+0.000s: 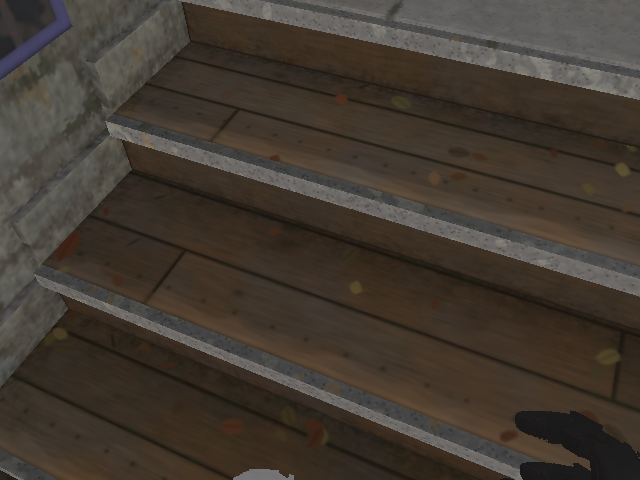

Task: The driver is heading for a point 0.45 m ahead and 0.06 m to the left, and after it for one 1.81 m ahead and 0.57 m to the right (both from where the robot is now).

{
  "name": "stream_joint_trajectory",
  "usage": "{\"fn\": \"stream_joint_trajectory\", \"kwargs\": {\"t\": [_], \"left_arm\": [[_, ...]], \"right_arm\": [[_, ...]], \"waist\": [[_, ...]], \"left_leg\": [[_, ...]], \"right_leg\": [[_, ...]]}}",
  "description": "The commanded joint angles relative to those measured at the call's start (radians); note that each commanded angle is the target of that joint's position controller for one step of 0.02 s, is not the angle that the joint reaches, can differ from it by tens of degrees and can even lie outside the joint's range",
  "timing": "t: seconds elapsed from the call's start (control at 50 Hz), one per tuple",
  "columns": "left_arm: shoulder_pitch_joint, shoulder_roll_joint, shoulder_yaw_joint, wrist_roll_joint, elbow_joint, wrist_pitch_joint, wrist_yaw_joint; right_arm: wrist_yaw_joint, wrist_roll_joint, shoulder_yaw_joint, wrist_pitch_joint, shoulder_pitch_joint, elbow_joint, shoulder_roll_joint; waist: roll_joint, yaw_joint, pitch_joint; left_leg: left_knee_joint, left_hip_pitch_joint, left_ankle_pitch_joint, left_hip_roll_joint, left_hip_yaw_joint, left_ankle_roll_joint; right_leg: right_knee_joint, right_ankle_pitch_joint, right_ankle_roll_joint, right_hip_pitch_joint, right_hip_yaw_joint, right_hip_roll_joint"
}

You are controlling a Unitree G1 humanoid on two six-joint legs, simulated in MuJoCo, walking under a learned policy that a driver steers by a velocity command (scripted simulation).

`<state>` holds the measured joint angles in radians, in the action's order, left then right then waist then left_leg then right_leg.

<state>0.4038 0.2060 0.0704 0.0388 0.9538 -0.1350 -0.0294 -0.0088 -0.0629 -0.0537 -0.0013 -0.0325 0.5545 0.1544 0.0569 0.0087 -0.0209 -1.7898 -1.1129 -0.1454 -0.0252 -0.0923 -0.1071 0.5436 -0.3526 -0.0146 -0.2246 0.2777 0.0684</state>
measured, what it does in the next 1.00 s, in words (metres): climbs: left foot 0.16 m higher, then right foot 0.16 m higher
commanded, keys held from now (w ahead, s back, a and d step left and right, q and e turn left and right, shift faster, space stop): w+q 0.30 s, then w+e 0.70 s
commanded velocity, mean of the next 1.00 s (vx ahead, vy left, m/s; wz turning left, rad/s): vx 0.45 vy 0.01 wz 0.03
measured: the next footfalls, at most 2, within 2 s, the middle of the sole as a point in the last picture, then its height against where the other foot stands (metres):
left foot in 0.24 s outside the picture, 0.16 m higher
right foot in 0.78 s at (300, 323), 0.16 m higher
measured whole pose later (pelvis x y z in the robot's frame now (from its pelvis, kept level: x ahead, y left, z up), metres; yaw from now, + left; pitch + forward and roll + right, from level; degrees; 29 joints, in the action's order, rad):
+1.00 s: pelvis +0.64 +0.11 +0.28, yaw -3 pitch +3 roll +0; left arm 0.38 0.23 0.07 0.03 0.91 -0.06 -0.01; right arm -0.03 -0.06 0.00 0.07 -0.16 0.59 0.10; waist 0.00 0.01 -0.04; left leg -1.77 -0.94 -0.10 0.04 -0.09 -0.07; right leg 0.79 -0.41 -0.15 -0.43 0.05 -0.15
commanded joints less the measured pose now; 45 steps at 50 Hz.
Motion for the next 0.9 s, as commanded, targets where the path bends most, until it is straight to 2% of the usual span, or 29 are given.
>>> {"fn": "stream_joint_trajectory", "kwargs": {"t": [0.02, 0.08, 0.16, 0.18, 0.2, 0.22, 0.24, 0.26, 0.28, 0.3, 0.32, 0.36, 0.4, 0.42, 0.44, 0.48, 0.52, 0.56, 0.6, 0.62, 0.66, 0.72, 0.76, 0.78, 0.8, 0.82, 0.84, 0.86, 0.9], "left_arm": [[-0.003, 0.097, 0.013, 0.008, -0.058, -0.039, 0.003], [0.112, 0.078, 0.011, 0.012, -0.019, -0.025, 0.014], [0.183, 0.082, 0.007, 0.009, 0.037, 0.012, -0.021], [0.146, 0.103, 0.004, 0.002, 0.020, 0.028, -0.029], [0.089, 0.118, 0.004, -0.035, 0.000, 0.037, -0.030], [0.123, 0.152, 0.008, -0.040, -0.011, 0.039, -0.031], [0.129, 0.285, 0.035, -0.048, -0.029, 0.026, -0.012], [0.043, 0.380, 0.063, -0.076, -0.066, 0.007, 0.020], [-0.032, 0.345, 0.062, -0.097, -0.159, -0.021, 0.045], [-0.077, 0.208, 0.034, -0.068, -0.249, -0.032, 0.087], [-0.102, 0.136, 0.027, -0.037, -0.264, -0.038, 0.102], [-0.115, 0.003, -0.013, -0.033, -0.306, -0.020, 0.067], [-0.145, -0.093, -0.069, 0.006, -0.346, 0.012, 0.035], [-0.140, -0.108, -0.080, 0.006, -0.354, 0.032, 0.026], [-0.127, -0.059, -0.069, 0.006, -0.362, 0.055, 0.023], [-0.188, -0.053, -0.061, -0.004, -0.359, 0.071, 0.018], [-0.275, -0.142, -0.080, -0.026, -0.378, 0.086, -0.008], [-0.374, -0.185, -0.098, -0.027, -0.412, 0.094, -0.019], [-0.578, -0.179, -0.116, -0.028, -0.479, 0.102, -0.010], [-0.607, -0.138, -0.117, -0.029, -0.499, 0.110, 0.000], [-0.520, -0.083, -0.093, -0.033, -0.471, 0.108, 0.014], [-0.335, -0.099, -0.095, -0.037, -0.336, 0.126, 0.006], [-0.190, -0.033, -0.075, -0.021, -0.281, 0.142, 0.000], [-0.120, -0.004, -0.051, 0.001, -0.252, 0.133, 0.000], [-0.057, 0.105, -0.009, 0.017, -0.210, 0.120, 0.000], [-0.120, 0.204, 0.024, -0.016, -0.218, 0.133, -0.006], [-0.191, 0.168, 0.021, -0.022, -0.256, 0.128, -0.004], [-0.203, 0.108, 0.009, -0.011, -0.231, 0.115, -0.005], [-0.177, 0.020, -0.005, 0.009, -0.168, 0.086, -0.005]], "right_arm": [[-0.033, -0.009, -0.018, -0.015, 0.043, -0.049, 0.013], [-0.051, 0.009, -0.007, -0.017, 0.165, -0.081, -0.007], [-0.002, 0.019, 0.032, -0.015, 0.399, -0.217, -0.050], [0.024, 0.031, 0.044, -0.024, 0.356, -0.208, -0.040], [0.051, 0.053, 0.055, -0.026, 0.298, -0.193, -0.066], [0.054, 0.051, 0.034, -0.029, 0.213, -0.139, -0.030], [0.045, 0.058, 0.010, -0.045, -0.004, -0.106, 0.017], [0.031, 0.064, -0.024, -0.047, -0.286, -0.041, 0.103], [0.012, 0.062, -0.064, -0.028, -0.334, 0.000, 0.210], [0.007, 0.046, -0.095, -0.025, -0.228, -0.055, 0.300], [0.002, 0.025, -0.099, -0.034, -0.210, -0.059, 0.307], [0.007, 0.049, -0.076, 0.033, -0.207, 0.083, 0.241], [0.006, 0.026, -0.036, 0.072, -0.202, 0.173, 0.114], [0.000, 0.019, -0.013, 0.085, -0.215, 0.207, 0.043], [0.002, 0.018, -0.008, 0.097, -0.222, 0.230, 0.050], [0.009, 0.021, -0.002, 0.130, -0.284, 0.281, 0.044], [0.025, 0.015, 0.006, 0.147, -0.420, 0.375, 0.044], [0.033, 0.014, 0.017, 0.132, -0.444, 0.405, 0.042], [0.029, 0.042, 0.031, 0.124, -0.457, 0.431, 0.022], [0.006, 0.069, 0.038, 0.121, -0.455, 0.423, 0.029], [-0.032, 0.093, 0.027, 0.124, -0.423, 0.384, 0.110], [-0.066, 0.108, -0.009, 0.140, -0.399, 0.375, 0.231], [-0.054, 0.087, -0.018, 0.146, -0.383, 0.328, 0.247], [-0.040, 0.091, -0.025, 0.135, -0.342, 0.287, 0.239], [-0.034, 0.070, -0.020, 0.148, -0.341, 0.213, 0.171], [0.006, 0.039, -0.005, 0.139, -0.296, 0.124, 0.108], [0.024, 0.001, 0.012, 0.138, -0.330, 0.092, 0.047], [0.026, -0.001, 0.016, 0.133, -0.294, 0.075, 0.031], [0.002, 0.000, 0.039, 0.111, -0.291, 0.040, -0.030]], "waist": [[-0.077, 0.026, 0.104], [-0.118, -0.038, 0.102], [-0.186, -0.086, 0.115], [-0.147, -0.060, 0.086], [-0.125, -0.030, 0.048], [-0.093, -0.029, -0.033], [-0.226, 0.070, -0.164], [-0.309, 0.198, -0.337], [-0.245, 0.224, -0.400], [0.031, 0.170, -0.491], [-0.056, 0.138, -0.600], [-0.129, 0.045, -0.297], [-0.113, -0.033, -0.068], [-0.093, -0.059, -0.032], [-0.099, -0.081, -0.019], [-0.114, -0.057, 0.007], [0.004, -0.008, 0.028], [0.019, -0.018, 0.074], [-0.014, 0.005, 0.142], [-0.024, 0.019, 0.184], [0.004, -0.024, 0.070], [0.069, -0.095, -0.197], [0.149, -0.150, -0.194], [0.135, -0.195, -0.191], [-0.074, -0.195, -0.188], [-0.280, -0.122, -0.244], [-0.115, -0.041, -0.224], [-0.014, -0.014, -0.106], [0.063, 0.048, 0.048]], "left_leg": [[-0.163, -0.198, -0.098, 0.009, -0.004, -0.014], [-0.232, -0.402, -0.296, 0.016, 0.026, -0.025], [0.084, -0.386, -0.406, 0.103, 0.155, -0.020], [0.323, -0.175, -0.344, 0.107, 0.268, -0.026], [0.600, 0.204, -0.239, 0.084, 0.318, -0.050], [0.631, 0.461, -0.314, -0.048, 0.430, -0.043], [0.650, 0.629, -0.376, -0.119, 0.412, -0.059], [0.755, 0.867, -0.300, -0.142, 0.307, -0.115], [0.895, 1.134, -0.371, -0.090, -0.017, -0.171], [1.262, 1.272, -0.403, 0.207, -0.611, -0.256], [1.374, 1.237, -0.365, 0.252, -0.811, -0.209], [1.409, 0.962, -0.409, 0.232, -0.649, -0.175], [1.381, 0.759, -0.169, 0.197, -0.393, -0.125], [1.357, 0.706, -0.067, 0.193, -0.320, -0.135], [1.393, 0.718, -0.008, 0.203, -0.264, -0.131], [1.444, 0.772, 0.093, 0.211, -0.184, -0.091], [1.427, 0.896, 0.134, 0.228, -0.124, -0.053], [1.445, 0.890, 0.099, 0.198, -0.012, 0.025], [1.566, 0.740, -0.008, 0.154, 0.082, 0.078], [1.681, 0.661, 0.258, 0.141, 0.124, 0.039], [1.763, 0.731, 0.785, 0.171, 0.186, -0.014], [1.562, 1.006, 1.515, 0.195, 0.288, -0.024], [1.238, 1.151, 1.779, 0.298, 0.232, -0.020], [1.022, 1.120, 1.618, 0.260, 0.249, -0.005], [0.587, 0.731, 0.576, 0.122, 0.199, 0.048], [0.109, 0.377, -0.090, -0.074, 0.090, 0.092], [-0.008, 0.320, -0.017, 0.001, -0.039, 0.050], [-0.013, 0.270, 0.025, 0.016, -0.034, 0.044], [-0.080, 0.179, 0.038, 0.034, -0.010, 0.035]], "right_leg": [[-0.345, 0.141, -0.123, 0.113, -0.201, 0.275], [-0.312, 0.326, -0.094, 0.362, -0.150, 0.285], [-0.449, 0.409, -0.084, 0.474, -0.073, 0.250], [-0.519, 0.406, -0.115, 0.398, -0.008, 0.218], [-0.559, 0.718, -0.135, 0.243, 0.033, 0.200], [-0.423, 1.265, -0.154, 0.211, 0.027, 0.226], [-0.188, 1.778, -0.142, 0.294, -0.001, 0.289], [0.109, 1.925, -0.114, 0.299, -0.012, 0.282], [0.491, 1.586, -0.058, -0.067, -0.044, 0.151], [1.019, 0.103, 0.026, -0.371, -0.113, -0.075], [1.300, 0.175, -0.004, -0.397, -0.379, -0.082], [1.384, 0.227, -0.026, -0.483, -0.385, -0.020], [1.417, 0.146, -0.061, -0.597, -0.390, 0.013], [1.438, 0.127, -0.066, -0.620, -0.397, 0.020], [1.375, 0.124, -0.055, -0.658, -0.387, 0.017], [1.336, 0.166, -0.062, -0.783, -0.425, 0.007], [1.674, 0.072, -0.105, -1.068, -0.413, -0.075], [1.723, 0.065, -0.131, -1.194, -0.396, -0.112], [1.460, 0.083, -0.101, -1.120, -0.276, -0.112], [1.251, 0.096, -0.070, -0.980, -0.170, -0.106], [1.074, 0.086, -0.068, -0.666, -0.066, -0.041], [0.885, 0.017, -0.142, -0.327, -0.016, -0.141], [0.610, -0.152, -0.169, -0.274, -0.040, -0.180], [0.354, -0.065, -0.182, -0.141, -0.108, -0.207], [0.261, 0.288, -0.300, 0.121, -0.532, -0.049], [-0.035, 0.366, -0.448, 0.178, -1.075, 0.146], [-0.124, 0.084, -0.407, 0.089, -1.115, 0.155], [-0.124, -0.127, -0.342, -0.035, -1.042, 0.131], [-0.080, -0.023, -0.272, -0.224, -0.808, 0.061]]}}
Velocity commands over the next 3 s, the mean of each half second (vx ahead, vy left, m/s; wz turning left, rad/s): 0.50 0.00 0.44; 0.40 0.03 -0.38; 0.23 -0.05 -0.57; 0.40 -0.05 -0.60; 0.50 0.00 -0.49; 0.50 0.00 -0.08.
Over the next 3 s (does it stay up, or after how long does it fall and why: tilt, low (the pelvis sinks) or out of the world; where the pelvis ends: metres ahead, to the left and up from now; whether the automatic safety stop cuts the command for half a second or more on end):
stays up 1.58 -0.47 0.63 its command is cut before an obstacle after 0.6 s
